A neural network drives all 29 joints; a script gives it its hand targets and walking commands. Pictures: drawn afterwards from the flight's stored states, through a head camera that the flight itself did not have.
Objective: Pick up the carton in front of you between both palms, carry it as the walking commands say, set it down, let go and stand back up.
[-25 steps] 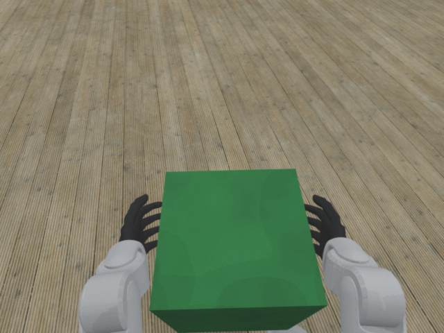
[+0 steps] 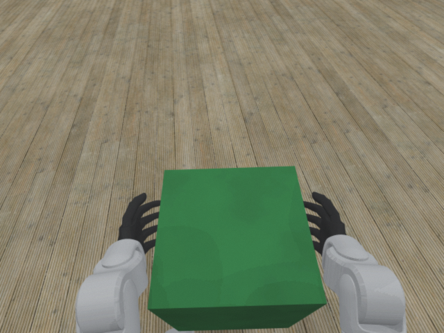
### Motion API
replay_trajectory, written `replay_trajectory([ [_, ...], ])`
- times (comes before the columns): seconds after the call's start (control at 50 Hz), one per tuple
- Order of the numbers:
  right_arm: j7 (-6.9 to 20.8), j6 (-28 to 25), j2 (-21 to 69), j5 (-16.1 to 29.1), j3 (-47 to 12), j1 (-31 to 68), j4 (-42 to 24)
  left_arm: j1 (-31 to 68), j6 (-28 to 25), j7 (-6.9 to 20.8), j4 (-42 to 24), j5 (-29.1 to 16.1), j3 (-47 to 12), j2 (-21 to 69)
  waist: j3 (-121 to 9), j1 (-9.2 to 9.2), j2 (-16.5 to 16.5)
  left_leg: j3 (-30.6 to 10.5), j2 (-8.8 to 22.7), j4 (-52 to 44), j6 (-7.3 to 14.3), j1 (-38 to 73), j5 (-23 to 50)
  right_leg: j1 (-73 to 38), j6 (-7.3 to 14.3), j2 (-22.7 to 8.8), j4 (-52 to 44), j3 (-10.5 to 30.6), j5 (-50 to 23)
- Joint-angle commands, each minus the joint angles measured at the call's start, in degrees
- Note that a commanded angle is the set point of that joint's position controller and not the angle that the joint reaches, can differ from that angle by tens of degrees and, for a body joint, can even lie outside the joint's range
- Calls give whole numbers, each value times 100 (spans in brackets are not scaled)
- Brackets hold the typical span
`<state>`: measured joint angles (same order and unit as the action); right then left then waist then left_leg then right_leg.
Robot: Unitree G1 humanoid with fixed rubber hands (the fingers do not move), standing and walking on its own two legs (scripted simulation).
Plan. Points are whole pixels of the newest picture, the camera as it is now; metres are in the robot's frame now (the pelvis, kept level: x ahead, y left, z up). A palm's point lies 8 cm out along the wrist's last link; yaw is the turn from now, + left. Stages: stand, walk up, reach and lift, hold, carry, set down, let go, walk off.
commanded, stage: carry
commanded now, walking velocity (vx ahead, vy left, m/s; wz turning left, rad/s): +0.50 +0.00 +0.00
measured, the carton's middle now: (231, 255) +0.25 +0.01 +0.01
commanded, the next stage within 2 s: none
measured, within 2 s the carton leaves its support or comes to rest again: neither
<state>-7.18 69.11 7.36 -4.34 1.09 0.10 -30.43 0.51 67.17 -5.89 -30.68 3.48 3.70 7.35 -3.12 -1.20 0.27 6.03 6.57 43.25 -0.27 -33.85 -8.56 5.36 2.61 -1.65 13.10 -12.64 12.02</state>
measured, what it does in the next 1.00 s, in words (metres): walks ahead: left foot, then right foot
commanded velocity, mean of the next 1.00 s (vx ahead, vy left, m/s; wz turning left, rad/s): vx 0.50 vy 0.00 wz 0.00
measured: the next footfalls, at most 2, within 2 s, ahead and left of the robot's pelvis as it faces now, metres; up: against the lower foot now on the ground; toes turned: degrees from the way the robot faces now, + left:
left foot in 0.18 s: +0.32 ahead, +0.13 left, +0.00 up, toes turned +10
right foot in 0.68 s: +0.66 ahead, -0.08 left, +0.00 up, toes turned -13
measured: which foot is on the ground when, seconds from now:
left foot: up 0.00-0.16, down 0.18-0.68, up 0.70-1.00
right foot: down 0.00-0.22, up 0.24-0.66, down 0.68-1.00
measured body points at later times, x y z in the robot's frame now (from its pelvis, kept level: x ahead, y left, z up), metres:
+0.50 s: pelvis +0.34 +0.05 +0.00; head +0.36 +0.07 +0.45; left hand +0.61 +0.20 +0.08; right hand +0.58 -0.11 +0.08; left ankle +0.28 +0.13 -0.75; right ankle +0.41 -0.11 -0.69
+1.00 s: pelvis +0.68 +0.00 +0.00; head +0.70 -0.01 +0.45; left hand +0.93 +0.16 +0.09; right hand +0.94 -0.14 +0.07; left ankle +0.77 +0.16 -0.70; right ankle +0.62 -0.07 -0.75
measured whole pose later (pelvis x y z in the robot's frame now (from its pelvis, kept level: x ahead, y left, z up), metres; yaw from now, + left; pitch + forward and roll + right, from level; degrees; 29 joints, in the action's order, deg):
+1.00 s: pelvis +0.68 +0.00 +0.00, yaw +0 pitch +4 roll +1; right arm -7.2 69.0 7.4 -4.3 1.0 -0.1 -31.2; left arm 0.3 67.1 -5.9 -31.4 3.4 3.6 7.4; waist -3.0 -1.2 0.2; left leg 6.1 6.7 42.2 -0.3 -33.8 -8.4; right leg 5.3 2.8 -1.5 13.1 -12.8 12.2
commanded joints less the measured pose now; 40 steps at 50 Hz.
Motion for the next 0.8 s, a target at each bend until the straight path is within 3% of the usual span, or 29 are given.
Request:
replay_trajectory([
  [0.0,889,-85,4926,1908,-3958,2503,-713,2031,207,1113,-441,-1921,-3886,4546,-582,9,-834,486,-205,-1106,-19,35,620,-953,415,-1247,-421,481,-1815],
  [0.06,878,65,4646,1935,-3870,2450,-647,1906,323,1037,-330,-1792,-3764,4301,-458,-8,-960,635,-287,-1481,63,246,661,-1188,326,-1258,-164,396,-2319],
  [0.08,878,101,4588,1958,-3843,2477,-631,1938,355,1019,-316,-1767,-3747,4255,-484,7,-985,694,-343,-1599,113,516,609,-1217,268,-1258,76,328,-2837],
  [0.1,875,124,4541,1970,-3793,2430,-552,2012,387,1003,-325,-1762,-3750,4237,-712,69,-870,822,-518,-1709,197,1181,460,-1127,159,-1156,745,149,-3516],
  [0.12,878,134,4507,1971,-3731,2362,-460,2089,418,986,-323,-1765,-3761,4213,-1147,198,-583,984,-706,-1972,270,2348,206,-722,-16,-918,1879,-148,-3637],
  [0.14,891,131,4437,1952,-3645,2339,-398,2174,437,971,-314,-1778,-3776,4177,-1716,332,107,-120,132,-2042,524,3932,-126,497,-228,-656,3359,-96,-2394],
  [0.16,908,101,4414,1936,-3583,2306,-319,2179,445,990,-432,-1845,-3865,4295,-2125,216,1910,-2864,1678,-2560,1111,4988,-27,2112,-487,55,4981,145,366],
  [0.18,940,74,4697,1989,-3624,2291,-232,2261,432,1014,-373,-1899,-3926,4376,-2037,251,1726,-3449,1847,-2871,1493,5293,1205,3086,-425,251,5930,781,1527],
  [0.2,1000,0,5015,2067,-3746,2424,-349,2361,360,1056,-473,-1933,-4009,4614,-2058,235,1216,-2637,1707,-2680,1400,5123,1818,3196,-208,-165,6315,1021,1453],
  [0.22,1028,-70,5236,2065,-3774,2531,-521,2373,293,1100,-331,-1943,-4055,4899,-1960,235,678,-2139,1555,-2572,1108,4679,2135,3165,-189,-348,6150,1205,1273],
  [0.24,1057,-126,5388,2098,-3808,2673,-565,2301,208,1128,-255,-1893,-4074,5101,-1831,222,418,-1586,1450,-2686,930,4266,2095,3015,-173,-554,5683,1274,867],
  [0.28,1092,-232,5511,2050,-3822,2639,-489,2187,91,1123,-112,-1880,-4135,5334,-1695,206,473,-1043,1226,-3001,614,3852,1369,2778,-150,-596,4948,1103,395],
  [0.32,1129,-288,5457,2051,-3864,2479,-500,2040,-11,1078,-174,-1801,-4155,5319,-1549,213,718,-749,1118,-3216,644,3803,1219,2856,-190,-484,4351,844,143],
  [0.42,1165,-295,5078,2140,-3897,2409,-731,1977,-26,958,-392,-1679,-4183,5112,-984,199,800,-135,854,-3479,702,4000,1337,3211,-317,-429,3045,516,-599],
  [0.48,1108,-188,4726,2075,-3797,2374,-801,2101,97,917,-549,-1730,-4152,4810,-535,217,793,179,680,-3482,670,3834,1705,2955,-320,-293,2137,214,-960],
  [0.54,1022,-30,4413,1951,-3659,2239,-685,2066,274,913,-479,-1760,-4048,4462,-373,261,878,302,714,-3287,639,3928,2268,2599,-218,-158,1631,-64,-1120],
  [0.58,973,63,4334,1910,-3636,2319,-671,2088,351,915,-441,-1815,-3959,4309,-551,206,935,440,729,-2584,509,3939,3376,1862,-105,-17,1457,-181,-983],
  [0.6,954,107,4326,1916,-3650,2383,-678,2072,372,914,-390,-1831,-3902,4275,-828,120,824,680,567,-1825,363,3774,3697,1089,-60,183,1208,-350,-893],
  [0.62,942,147,4311,1935,-3673,2420,-680,2074,389,913,-323,-1822,-3825,4259,-1310,32,484,835,283,-689,204,3227,3287,-131,-4,230,1135,-328,-530],
  [0.64,939,174,4299,1983,-3690,2577,-770,1992,391,910,-253,-1785,-3758,4243,-1866,-85,-581,760,-86,1032,-6,1817,1584,-1519,342,-1026,880,1602,-23],
  [0.66,951,187,4412,2023,-3758,2532,-735,1926,383,927,-155,-1789,-3749,4303,-2024,-15,-1916,312,-842,2496,-126,121,-1592,-2432,1002,-2252,230,3980,-575],
  [0.68,971,167,4489,2040,-3769,2568,-663,1881,373,971,-116,-1834,-3791,4549,-2065,-35,-1313,-375,-508,3325,84,-385,-1888,-2475,1219,-2358,221,3770,-1343],
  [0.72,1042,41,5012,2002,-3839,2599,-544,2171,254,1063,-236,-1981,-3928,5023,-1920,-18,-513,-692,-40,2984,217,-280,-1339,-1636,787,-2067,332,2619,-1770],
  [0.78,1077,-152,5443,2032,-4036,2723,-588,2253,107,1138,-269,-2005,-4019,5372,-1631,37,-406,-491,106,1883,173,148,-787,-672,499,-1713,-200,1717,-1156],
])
